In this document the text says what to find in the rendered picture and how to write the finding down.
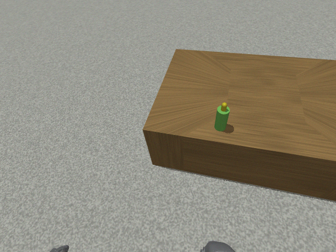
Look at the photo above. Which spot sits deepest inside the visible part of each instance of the bottle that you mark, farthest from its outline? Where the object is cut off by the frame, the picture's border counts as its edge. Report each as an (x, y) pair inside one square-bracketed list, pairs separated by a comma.
[(221, 117)]

